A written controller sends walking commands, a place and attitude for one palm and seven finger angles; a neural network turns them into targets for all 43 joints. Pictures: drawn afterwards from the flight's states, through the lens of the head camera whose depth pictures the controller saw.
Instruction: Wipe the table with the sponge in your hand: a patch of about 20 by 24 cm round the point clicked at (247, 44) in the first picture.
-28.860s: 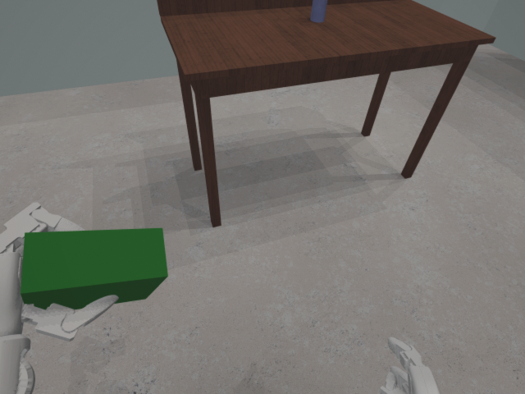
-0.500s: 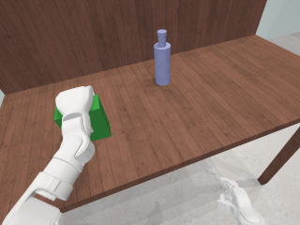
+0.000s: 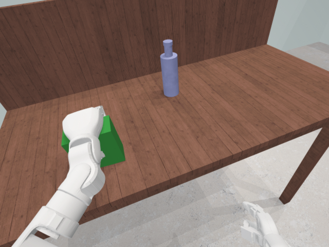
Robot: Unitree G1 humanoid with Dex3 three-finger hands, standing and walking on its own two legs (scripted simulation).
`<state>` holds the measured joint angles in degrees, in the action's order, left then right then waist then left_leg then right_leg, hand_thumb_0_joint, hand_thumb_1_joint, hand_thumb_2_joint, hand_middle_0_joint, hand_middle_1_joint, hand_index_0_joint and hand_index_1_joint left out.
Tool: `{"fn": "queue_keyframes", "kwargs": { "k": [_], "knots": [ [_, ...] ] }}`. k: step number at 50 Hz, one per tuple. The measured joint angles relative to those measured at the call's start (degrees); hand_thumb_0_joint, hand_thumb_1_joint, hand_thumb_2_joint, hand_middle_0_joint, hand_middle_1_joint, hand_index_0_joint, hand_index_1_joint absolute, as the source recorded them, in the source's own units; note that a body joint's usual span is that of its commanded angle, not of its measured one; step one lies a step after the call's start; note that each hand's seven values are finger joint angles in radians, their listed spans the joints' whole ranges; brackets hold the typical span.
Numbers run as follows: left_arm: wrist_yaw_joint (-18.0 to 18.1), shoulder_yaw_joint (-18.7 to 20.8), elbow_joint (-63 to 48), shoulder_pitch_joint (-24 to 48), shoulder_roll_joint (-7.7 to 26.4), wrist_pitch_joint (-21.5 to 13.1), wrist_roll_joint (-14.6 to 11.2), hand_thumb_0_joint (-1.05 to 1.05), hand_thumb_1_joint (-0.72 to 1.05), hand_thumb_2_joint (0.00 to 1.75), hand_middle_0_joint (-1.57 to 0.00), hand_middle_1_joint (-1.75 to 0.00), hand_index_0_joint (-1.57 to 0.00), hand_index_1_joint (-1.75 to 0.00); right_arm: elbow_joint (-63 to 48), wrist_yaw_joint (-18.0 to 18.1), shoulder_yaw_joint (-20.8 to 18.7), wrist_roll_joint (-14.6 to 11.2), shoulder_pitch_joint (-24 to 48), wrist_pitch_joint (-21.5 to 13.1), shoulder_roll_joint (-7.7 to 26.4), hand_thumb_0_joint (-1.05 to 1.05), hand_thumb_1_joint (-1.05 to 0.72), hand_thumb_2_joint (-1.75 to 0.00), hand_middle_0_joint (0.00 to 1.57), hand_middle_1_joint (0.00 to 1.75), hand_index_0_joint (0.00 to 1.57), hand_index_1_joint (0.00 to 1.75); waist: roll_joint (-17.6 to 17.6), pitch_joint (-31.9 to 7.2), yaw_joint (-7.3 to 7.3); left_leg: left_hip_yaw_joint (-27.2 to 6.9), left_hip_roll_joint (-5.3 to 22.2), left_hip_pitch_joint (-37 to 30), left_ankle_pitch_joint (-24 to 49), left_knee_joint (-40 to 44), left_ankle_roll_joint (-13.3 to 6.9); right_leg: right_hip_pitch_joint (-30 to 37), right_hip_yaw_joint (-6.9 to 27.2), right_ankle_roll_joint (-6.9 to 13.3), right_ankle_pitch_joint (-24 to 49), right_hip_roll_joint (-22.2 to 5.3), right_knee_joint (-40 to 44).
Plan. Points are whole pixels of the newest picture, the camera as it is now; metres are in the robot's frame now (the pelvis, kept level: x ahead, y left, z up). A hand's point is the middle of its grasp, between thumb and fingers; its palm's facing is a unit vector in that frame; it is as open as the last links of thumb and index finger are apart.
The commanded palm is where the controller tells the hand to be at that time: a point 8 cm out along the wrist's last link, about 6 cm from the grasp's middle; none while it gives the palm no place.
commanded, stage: wipe back along the third lane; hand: left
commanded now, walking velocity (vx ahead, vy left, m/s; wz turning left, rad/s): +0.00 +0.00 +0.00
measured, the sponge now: (99, 150) +0.34 +0.23 +0.08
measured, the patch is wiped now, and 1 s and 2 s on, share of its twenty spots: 1.00 1.00 1.00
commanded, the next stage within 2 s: slide back across to the middle lane in 0.18 s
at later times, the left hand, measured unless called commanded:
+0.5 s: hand (90, 147) +0.30 +0.21 +0.14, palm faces +0.18 -0.15 -0.97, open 10.1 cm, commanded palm +0.25 +0.22 +0.18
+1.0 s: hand (59, 158) +0.26 +0.27 +0.14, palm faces +0.11 -0.10 -0.99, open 10.0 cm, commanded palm +0.22 +0.27 +0.19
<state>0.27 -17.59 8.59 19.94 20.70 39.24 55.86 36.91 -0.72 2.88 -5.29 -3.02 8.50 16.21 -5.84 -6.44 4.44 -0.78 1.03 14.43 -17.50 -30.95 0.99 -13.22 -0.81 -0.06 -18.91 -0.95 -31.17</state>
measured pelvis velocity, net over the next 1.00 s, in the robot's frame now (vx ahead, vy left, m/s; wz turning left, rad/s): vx -0.02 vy -0.01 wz -0.01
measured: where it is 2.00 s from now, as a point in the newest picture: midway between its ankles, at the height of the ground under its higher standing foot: outside the picture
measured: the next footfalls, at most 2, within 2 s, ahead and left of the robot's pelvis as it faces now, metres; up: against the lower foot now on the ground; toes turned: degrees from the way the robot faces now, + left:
none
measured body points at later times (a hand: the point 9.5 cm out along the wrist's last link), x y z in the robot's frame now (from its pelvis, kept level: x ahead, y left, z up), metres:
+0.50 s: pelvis +0.00 -0.01 +0.00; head -0.04 -0.06 +0.45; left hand +0.28 +0.22 +0.19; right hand +0.25 -0.21 -0.07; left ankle -0.01 +0.13 -0.73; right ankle -0.03 -0.12 -0.73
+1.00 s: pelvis -0.02 -0.01 +0.00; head -0.04 -0.06 +0.45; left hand +0.25 +0.27 +0.19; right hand +0.22 -0.23 -0.08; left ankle -0.01 +0.13 -0.73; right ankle -0.03 -0.12 -0.73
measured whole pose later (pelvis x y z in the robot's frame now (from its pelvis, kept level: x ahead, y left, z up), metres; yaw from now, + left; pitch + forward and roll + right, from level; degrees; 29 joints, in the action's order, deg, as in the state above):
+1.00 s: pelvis -0.02 -0.01 +0.00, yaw +0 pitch -2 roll +0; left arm -5.4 -5.4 -5.1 5.5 29.8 33.5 50.6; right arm 36.4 3.1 3.0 -4.0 -3.1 5.3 16.5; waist -6.1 -3.2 5.7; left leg -0.9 2.3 12.3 -16.1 -30.2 1.9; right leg -11.6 -0.9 1.1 -17.9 0.3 -31.3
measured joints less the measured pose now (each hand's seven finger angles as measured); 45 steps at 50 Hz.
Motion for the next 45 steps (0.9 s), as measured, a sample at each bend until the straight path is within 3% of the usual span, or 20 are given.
{"fn": "queue_keyframes", "kwargs": {
  "k": [16, 22, 38, 45],
  "knots": [
    [0.5, 0.0, -6.4, -5.9, -0.6, 0.1, 0.1, 0.02, -0.48, 1.06, -0.67, -1.40, -0.70, -1.39, -0.7, -0.7, -0.1, 0.0, 1.7, -1.0, -0.3, 0.02, -0.91, -0.90, 0.20, 0.30, 0.20, 0.30, -0.6, 0.0, 0.75, 0.0, 0.7, -1.5, 0.5, 0.7, 0.7, 0.9, 0.0, 0.8, 0.0, 0.7, -0.3],
    [-0.1, 2.8, -10.8, -9.2, 0.1, -0.8, -2.2, 0.02, -0.48, 1.06, -0.67, -1.40, -0.70, -1.39, -0.8, -0.2, 0.3, 0.4, 2.3, -0.7, -0.7, 0.02, -0.91, -0.90, 0.20, 0.30, 0.20, 0.30, -0.4, 0.2, 1.08, 0.3, 0.9, -2.4, 0.2, 0.8, 0.9, 1.6, 0.3, 0.9, -0.3, 0.9, -0.5],
    [-2.8, 9.4, -17.3, -14.0, 5.2, -2.8, -6.0, -0.01, -0.49, 1.06, -0.69, -1.38, -0.72, -1.37, -1.7, 2.6, 0.4, 1.2, 1.3, -0.7, -0.4, 0.02, -0.91, -0.90, 0.20, 0.30, 0.20, 0.30, 0.5, 2.1, 0.79, 0.8, 1.6, -3.1, 0.4, 0.8, 1.2, 1.9, 0.8, 1.4, 0.2, 1.7, -0.4],
    [-4.2, 11.6, -15.8, -14.9, 7.9, -3.8, -6.2, -0.02, -0.50, 1.06, -0.70, -1.37, -0.73, -1.36, -1.2, 3.4, 0.1, 1.2, 0.2, -2.0, 0.2, 0.02, -0.91, -0.90, 0.20, 0.30, 0.20, 0.30, 0.0, 2.7, 1.01, 0.4, 1.4, -2.7, 0.9, 0.8, 1.1, 1.8, 0.5, 1.3, 0.6, 1.5, -0.4]
  ]
}}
